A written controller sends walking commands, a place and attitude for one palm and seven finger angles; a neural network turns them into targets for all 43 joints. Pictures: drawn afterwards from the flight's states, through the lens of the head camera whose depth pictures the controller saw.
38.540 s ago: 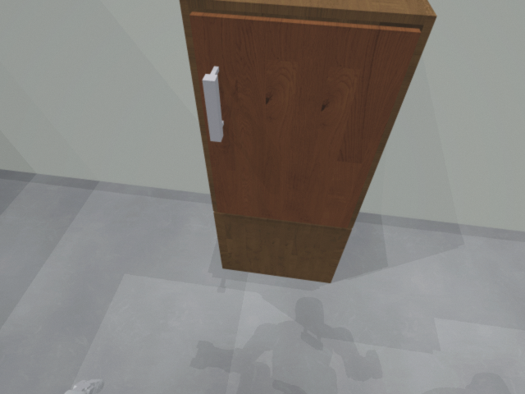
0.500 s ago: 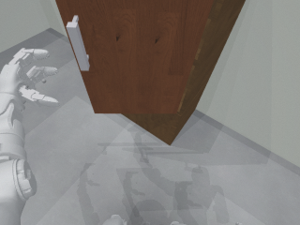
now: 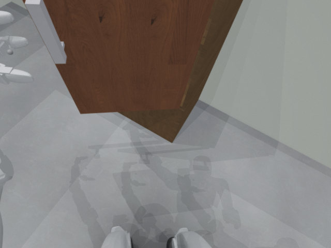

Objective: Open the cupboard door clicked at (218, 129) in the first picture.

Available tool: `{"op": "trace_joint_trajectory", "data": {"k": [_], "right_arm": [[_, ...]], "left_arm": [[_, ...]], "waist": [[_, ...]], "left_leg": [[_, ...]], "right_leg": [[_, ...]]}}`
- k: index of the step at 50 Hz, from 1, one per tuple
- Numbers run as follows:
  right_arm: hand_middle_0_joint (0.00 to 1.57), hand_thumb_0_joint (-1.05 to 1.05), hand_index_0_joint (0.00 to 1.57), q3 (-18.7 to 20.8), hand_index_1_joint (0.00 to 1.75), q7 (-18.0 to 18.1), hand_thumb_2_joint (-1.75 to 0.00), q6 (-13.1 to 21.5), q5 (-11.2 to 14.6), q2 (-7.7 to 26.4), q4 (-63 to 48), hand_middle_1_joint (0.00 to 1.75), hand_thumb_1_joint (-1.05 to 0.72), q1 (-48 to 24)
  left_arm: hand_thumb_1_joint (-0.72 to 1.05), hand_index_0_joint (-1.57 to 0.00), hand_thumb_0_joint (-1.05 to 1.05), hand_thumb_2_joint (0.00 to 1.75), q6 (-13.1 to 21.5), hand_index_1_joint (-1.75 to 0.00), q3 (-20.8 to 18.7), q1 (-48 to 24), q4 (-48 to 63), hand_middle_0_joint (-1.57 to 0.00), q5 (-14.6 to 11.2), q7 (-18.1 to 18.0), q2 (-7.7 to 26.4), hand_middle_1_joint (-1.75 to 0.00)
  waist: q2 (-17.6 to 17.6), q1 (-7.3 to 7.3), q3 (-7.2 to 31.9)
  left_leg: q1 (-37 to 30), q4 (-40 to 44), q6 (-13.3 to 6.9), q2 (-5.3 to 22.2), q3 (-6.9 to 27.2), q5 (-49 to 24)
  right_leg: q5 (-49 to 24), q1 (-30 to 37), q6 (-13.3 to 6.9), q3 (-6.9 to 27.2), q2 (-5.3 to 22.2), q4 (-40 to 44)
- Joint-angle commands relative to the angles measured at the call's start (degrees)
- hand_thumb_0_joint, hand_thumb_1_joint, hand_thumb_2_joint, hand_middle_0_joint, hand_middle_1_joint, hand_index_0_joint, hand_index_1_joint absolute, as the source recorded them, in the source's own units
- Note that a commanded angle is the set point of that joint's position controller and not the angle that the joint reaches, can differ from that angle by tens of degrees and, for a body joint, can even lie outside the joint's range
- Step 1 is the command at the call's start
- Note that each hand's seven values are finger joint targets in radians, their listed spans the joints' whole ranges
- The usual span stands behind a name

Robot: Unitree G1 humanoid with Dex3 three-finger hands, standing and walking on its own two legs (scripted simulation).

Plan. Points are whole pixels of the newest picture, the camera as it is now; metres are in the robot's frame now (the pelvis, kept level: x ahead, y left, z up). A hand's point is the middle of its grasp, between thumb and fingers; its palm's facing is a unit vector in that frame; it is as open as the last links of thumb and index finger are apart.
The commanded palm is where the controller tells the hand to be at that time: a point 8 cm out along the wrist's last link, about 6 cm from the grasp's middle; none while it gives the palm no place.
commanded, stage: move the hooked fingers beside the handle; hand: left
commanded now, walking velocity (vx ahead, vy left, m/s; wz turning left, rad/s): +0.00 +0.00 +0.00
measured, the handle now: (50, 28) +0.60 +0.22 +0.12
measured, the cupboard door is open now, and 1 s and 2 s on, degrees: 37 37 37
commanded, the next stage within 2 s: slide the fingers in behind the handle in 1.18 s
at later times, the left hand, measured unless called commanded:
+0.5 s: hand (7, 42) +0.55 +0.30 +0.12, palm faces +0.04 -1.00 +0.02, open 14.0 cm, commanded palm +0.53 +0.33 +0.12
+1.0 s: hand (14, 44) +0.55 +0.28 +0.12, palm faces +0.05 -1.00 +0.02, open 14.0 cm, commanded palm +0.54 +0.32 +0.12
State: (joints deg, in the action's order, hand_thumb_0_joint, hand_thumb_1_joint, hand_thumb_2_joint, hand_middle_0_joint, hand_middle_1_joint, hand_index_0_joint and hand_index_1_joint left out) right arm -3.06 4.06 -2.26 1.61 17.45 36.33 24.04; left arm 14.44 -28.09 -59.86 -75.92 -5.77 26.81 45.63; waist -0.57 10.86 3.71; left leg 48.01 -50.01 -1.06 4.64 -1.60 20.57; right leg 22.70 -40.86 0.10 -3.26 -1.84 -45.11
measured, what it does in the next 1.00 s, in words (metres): stands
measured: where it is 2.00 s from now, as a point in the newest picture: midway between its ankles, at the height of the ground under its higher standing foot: outside the picture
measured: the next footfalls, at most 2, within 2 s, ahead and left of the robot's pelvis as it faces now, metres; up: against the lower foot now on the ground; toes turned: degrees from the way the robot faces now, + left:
none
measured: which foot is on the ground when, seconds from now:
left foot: down 0.00-1.00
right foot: down 0.00-1.00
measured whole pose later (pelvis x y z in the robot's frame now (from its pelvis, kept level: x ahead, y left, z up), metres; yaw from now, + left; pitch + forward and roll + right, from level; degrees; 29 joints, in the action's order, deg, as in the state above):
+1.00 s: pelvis +0.01 +0.01 -0.01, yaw -1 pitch +22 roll -5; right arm -4.5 2.6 -4.5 0.4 16.5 33.8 24.0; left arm 13.5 -28.3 -65.3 -78.2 -2.5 24.0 48.7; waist -1.5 13.2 4.1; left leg 53.2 -53.9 -1.8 5.0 -0.9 22.8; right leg 23.7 -44.9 0.9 -3.6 -2.3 -46.7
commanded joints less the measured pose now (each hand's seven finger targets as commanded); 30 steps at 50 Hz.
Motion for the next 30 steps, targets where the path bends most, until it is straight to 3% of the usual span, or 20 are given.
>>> {"op": "trace_joint_trajectory", "data": {"k": [1, 4, 6, 8, 9, 10, 11, 12, 14, 18, 19, 21, 24, 26, 27, 29, 30], "right_arm": [[0.20, 0.00, 0.20, 3.52, 0.30, 1.23, -0.90, -0.11, -0.57, 11.20, -2.69, 0.30, -0.90, 10.63], [0.20, 0.00, 0.20, 3.50, 0.30, 1.27, -0.90, -0.54, -0.98, 11.47, -2.69, 0.30, -0.90, 11.81], [0.20, 0.00, 0.20, 3.57, 0.30, 1.06, -0.90, -0.73, -1.16, 11.35, -2.38, 0.30, -0.90, 12.63], [0.20, 0.00, 0.20, 3.34, 0.30, 1.11, -0.90, -1.12, -1.27, 11.40, -2.35, 0.30, -0.90, 13.41], [0.20, 0.00, 0.20, 3.16, 0.30, 1.19, -0.90, -1.37, -1.21, 11.54, -2.28, 0.30, -0.90, 13.43], [0.20, 0.00, 0.20, 3.00, 0.30, 1.10, -0.90, -1.46, -1.28, 11.46, -2.22, 0.30, -0.90, 13.58], [0.20, 0.00, 0.20, 2.99, 0.30, 1.00, -0.90, -1.51, -1.36, 11.39, -2.28, 0.30, -0.90, 13.91], [0.20, 0.00, 0.20, 2.96, 0.30, 1.02, -0.90, -1.63, -1.43, 11.57, -2.59, 0.30, -0.90, 14.17], [0.20, 0.00, 0.20, 3.11, 0.30, 0.88, -0.90, -1.99, -1.78, 11.53, -2.91, 0.30, -0.90, 14.73], [0.20, 0.00, 0.20, 3.72, 0.30, 0.07, -0.90, -2.68, -1.97, 11.37, -3.26, 0.30, -0.90, 15.31], [0.20, 0.00, 0.20, 3.97, 0.30, -0.19, -0.90, -2.86, -1.80, 11.41, -3.46, 0.30, -0.90, 15.12], [0.20, 0.00, 0.20, 4.04, 0.30, -0.51, -0.90, -3.19, -1.75, 11.24, -3.29, 0.30, -0.90, 14.86], [0.20, 0.00, 0.20, 4.25, 0.30, -0.49, -0.90, -3.39, -1.78, 11.33, -2.99, 0.30, -0.90, 14.89], [0.20, 0.00, 0.20, 4.31, 0.30, -0.78, -0.90, -3.40, -1.82, 10.98, -2.74, 0.30, -0.90, 14.68], [0.20, 0.00, 0.20, 4.36, 0.30, -0.82, -0.90, -3.44, -1.88, 11.10, -2.54, 0.30, -0.90, 14.68], [0.20, 0.00, 0.20, 4.35, 0.30, -0.83, -0.90, -3.42, -1.91, 10.97, -2.51, 0.30, -0.90, 14.35], [0.20, 0.00, 0.20, 4.44, 0.30, -0.98, -0.90, -3.37, -1.92, 10.69, -2.48, 0.30, -0.90, 14.19]], "left_arm": [[-0.50, -0.30, 0.00, 0.30, 2.41, -1.20, -1.61, -26.98, 9.89, -0.30, 0.77, -0.70, 21.01, -1.20], [-0.50, -0.30, 0.00, 0.30, 3.31, -1.20, -2.38, -29.91, 11.69, -0.30, 1.17, -0.85, 22.96, -1.20], [-0.50, -0.30, 0.00, 0.30, 3.11, -1.20, -2.26, -30.14, 11.06, -0.30, 1.36, -0.59, 22.55, -1.20], [-0.50, -0.30, 0.00, 0.30, 2.55, -1.20, -2.57, -30.24, 9.37, -0.30, 1.32, -0.26, 22.89, -1.20], [-0.50, -0.30, 0.00, 0.30, 2.08, -1.20, -2.42, -30.82, 8.71, -0.30, 1.95, -0.22, 24.03, -1.20], [-0.50, -0.30, 0.00, 0.30, 1.50, -1.20, -1.24, -31.75, 7.96, -0.30, 2.27, -0.28, 22.99, -1.20], [-0.50, -0.30, 0.00, 0.30, 1.13, -1.20, -1.18, -30.90, 7.36, -0.30, 2.51, -0.34, 22.80, -1.20], [-0.50, -0.30, 0.00, 0.30, 0.92, -1.20, -2.97, -29.10, 7.43, -0.30, 2.54, -0.44, 24.82, -1.20], [-0.50, -0.30, 0.00, 0.30, 1.51, -1.20, -4.74, -28.37, 10.13, -0.30, 2.69, -0.30, 26.97, -1.20], [-0.50, -0.30, 0.00, 0.30, 1.92, -1.20, -6.29, -25.10, 13.03, -0.30, 1.60, 0.51, 26.39, -1.20], [-0.50, -0.30, 0.00, 0.30, 1.78, -1.20, -6.28, -24.40, 13.46, -0.30, 1.44, 0.67, 25.91, -1.20], [-0.50, -0.30, 0.00, 0.30, 1.26, -1.20, -4.23, -24.59, 12.97, -0.30, 1.11, 0.93, 22.79, -1.20], [-0.50, -0.30, 0.00, 0.30, 1.94, -1.20, -4.56, -25.87, 15.46, -0.30, 0.79, 0.64, 22.79, -1.20], [-0.50, -0.30, 0.00, 0.30, 1.92, -1.20, -2.95, -25.00, 14.89, -0.30, 0.38, 0.51, 19.68, -1.20], [-0.50, -0.30, 0.00, 0.30, 1.95, -1.20, -3.19, -25.34, 15.07, -0.30, 0.21, 0.39, 19.91, -1.20], [-0.50, -0.30, 0.00, 0.30, 2.33, -1.20, -2.76, -26.49, 16.65, -0.30, 0.16, 0.16, 19.35, -1.20], [-0.50, -0.30, 0.00, 0.30, 2.12, -1.20, -1.15, -26.02, 16.17, -0.30, 0.12, 0.07, 16.67, -1.20]], "waist": [[-10.10, 0.70, 24.38], [-12.06, 1.39, 27.98], [-13.40, 1.53, 29.07], [-12.33, 1.99, 28.88], [-12.93, 2.10, 28.12], [-13.81, 2.60, 27.19], [-12.97, 2.49, 26.78], [-12.22, 1.96, 27.70], [-14.26, 0.92, 31.15], [-14.67, -0.27, 32.61], [-14.25, -0.37, 32.91], [-13.99, 0.50, 29.57], [-15.86, 0.47, 30.74], [-16.08, 0.73, 29.62], [-15.39, 0.85, 29.02], [-17.56, 0.61, 30.32], [-17.35, 0.86, 29.94]], "left_leg": [[-23.53, 2.26, -1.35, -1.99, 4.05, -19.03], [-26.26, 1.32, -1.20, -1.51, 4.55, -21.87], [-27.16, 0.69, -1.09, -1.43, 4.52, -23.38], [-26.82, 0.33, -1.26, -1.48, 4.69, -25.13], [-26.11, 0.15, -1.20, -1.31, 4.75, -24.88], [-25.71, 0.14, -1.17, -1.34, 4.80, -24.07], [-25.24, 0.16, -1.25, -1.25, 4.83, -23.64], [-24.70, -0.07, -1.39, -1.25, 4.60, -24.25], [-26.81, -0.38, -1.06, -1.21, 4.60, -28.41], [-29.08, -0.41, -0.79, -1.23, 4.70, -33.30], [-29.85, -0.34, -0.73, -1.12, 4.69, -33.55], [-29.63, -0.12, -0.68, -1.02, 4.75, -32.12], [-32.18, 0.01, -0.40, -0.84, 5.38, -33.22], [-33.31, -0.08, -0.09, -0.67, 5.72, -34.15], [-33.07, 0.06, -0.15, -0.61, 5.81, -33.47], [-35.14, 0.12, 0.15, -0.53, 6.27, -35.72], [-35.39, -0.04, 0.20, -0.58, 6.31, -35.52]], "right_leg": [[-17.09, 0.45, -0.06, 1.81, -1.67, 4.62], [-18.30, -0.42, -0.09, 1.69, -1.96, 4.02], [-19.07, -0.96, -0.12, 1.52, -2.12, 3.89], [-20.29, -1.00, -0.20, 1.27, -2.41, 3.62], [-20.04, -1.68, -0.04, 1.31, -2.31, 3.65], [-19.12, -2.67, -0.01, 1.22, -2.29, 3.77], [-18.69, -2.64, -0.02, 1.00, -2.43, 3.82], [-19.69, -1.46, -0.02, 1.12, -2.46, 3.62], [-22.63, -0.30, -0.15, 0.95, -2.50, 2.74], [-25.67, 0.84, -0.44, 0.35, -3.06, 2.41], [-25.59, 0.38, -0.28, 0.29, -3.24, 2.65], [-23.80, -1.73, -0.25, -0.11, -3.38, 3.21], [-22.74, -2.85, -0.48, -0.13, -3.35, 3.33], [-22.08, -4.19, -0.62, -0.52, -3.47, 3.42], [-21.66, -4.20, -0.60, -0.55, -3.44, 3.62], [-21.74, -4.62, -0.72, -0.55, -3.35, 3.51], [-21.23, -5.36, -0.76, -0.73, -3.39, 3.51]]}}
